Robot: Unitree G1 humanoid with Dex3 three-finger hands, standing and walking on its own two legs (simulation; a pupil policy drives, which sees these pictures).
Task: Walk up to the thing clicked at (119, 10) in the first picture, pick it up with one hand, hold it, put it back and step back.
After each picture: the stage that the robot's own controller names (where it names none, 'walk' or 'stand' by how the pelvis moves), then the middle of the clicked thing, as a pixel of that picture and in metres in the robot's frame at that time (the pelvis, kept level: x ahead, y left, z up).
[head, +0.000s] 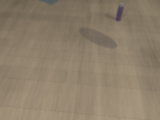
stand; (119, 12) +1.96 -0.56 -0.65
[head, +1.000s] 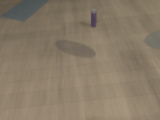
walk; (93, 18) +1.88 -0.08 -0.63
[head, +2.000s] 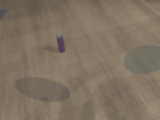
walk; (60, 42) +1.30 +0.26 -0.65
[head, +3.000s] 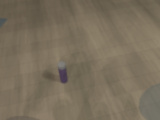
walk; (62, 72) +0.85 +0.22 -0.65
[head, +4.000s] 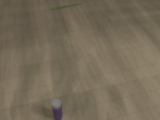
walk; (57, 110) +0.53 +0.15 -0.63
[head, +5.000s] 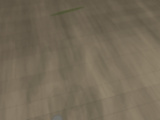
stand; out of the picture +0.42 +0.17 -0.65
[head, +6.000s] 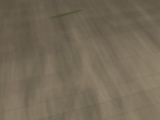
stand; out of the picture +0.40 +0.16 -0.66
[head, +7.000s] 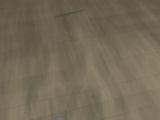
stand; out of the picture +0.42 +0.15 -0.66
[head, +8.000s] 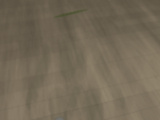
stand; out of the picture +0.41 +0.15 -0.66
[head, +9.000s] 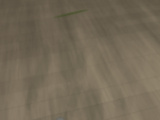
go down; out of the picture +0.41 +0.15 -0.66
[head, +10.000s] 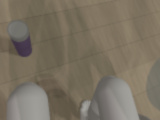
go down; (21, 41) +0.51 +0.18 -0.27
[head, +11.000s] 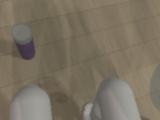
approach; (25, 44) +0.51 +0.18 -0.26
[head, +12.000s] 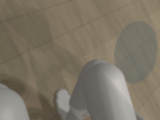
close in; out of the picture +0.50 +0.23 -0.17
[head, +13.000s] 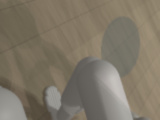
close; out of the picture +0.50 +0.25 -0.17
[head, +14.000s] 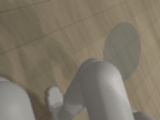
lift; out of the picture +0.44 +0.21 -0.18
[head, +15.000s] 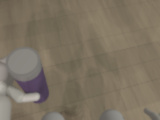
lift; (33, 81) +0.33 +0.15 +0.02
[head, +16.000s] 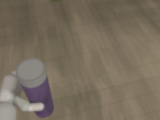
hold; (38, 92) +0.30 +0.14 +0.04
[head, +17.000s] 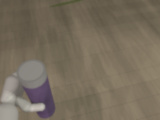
hold; (40, 93) +0.30 +0.14 +0.04
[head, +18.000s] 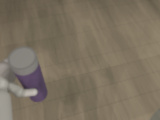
crouch; (32, 79) +0.35 +0.16 +0.00
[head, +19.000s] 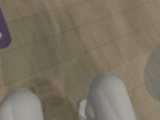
lower; out of the picture +0.51 +0.19 -0.03
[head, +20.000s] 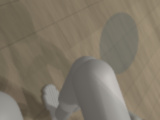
lower; out of the picture +0.48 +0.24 -0.17
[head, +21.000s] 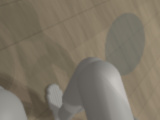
lower; out of the picture +0.47 +0.24 -0.18
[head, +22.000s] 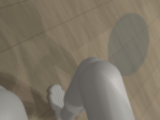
lower; out of the picture +0.47 +0.24 -0.17
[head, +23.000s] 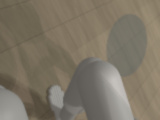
lower; out of the picture +0.46 +0.24 -0.18
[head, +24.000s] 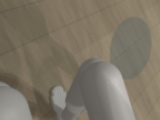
draw back; out of the picture +0.46 +0.21 -0.18
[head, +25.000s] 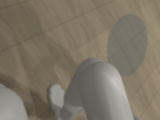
rise; out of the picture +0.45 +0.22 -0.18
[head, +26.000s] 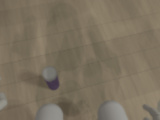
walk; (51, 79) +0.45 +0.14 -0.41
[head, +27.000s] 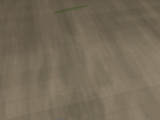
stand; out of the picture +0.39 +0.13 -0.60
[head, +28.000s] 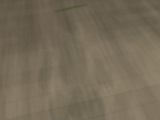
stand; out of the picture +0.38 +0.13 -0.60
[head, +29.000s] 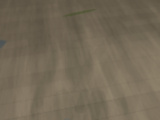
stand; out of the picture +0.40 +0.11 -0.65
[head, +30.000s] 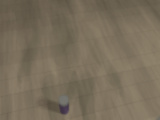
walk; (64, 105) +0.45 +0.08 -0.64
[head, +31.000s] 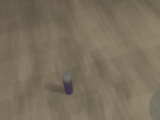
walk; (68, 84) +0.66 +0.15 -0.63
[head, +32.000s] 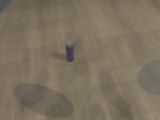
stand; (69, 51) +1.02 +0.12 -0.63
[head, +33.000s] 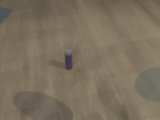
stand; (68, 59) +1.03 +0.13 -0.65
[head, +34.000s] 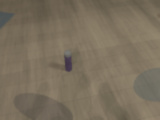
stand; (68, 61) +1.05 +0.13 -0.66
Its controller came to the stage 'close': yes
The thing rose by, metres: 0.70
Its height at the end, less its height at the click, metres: +0.00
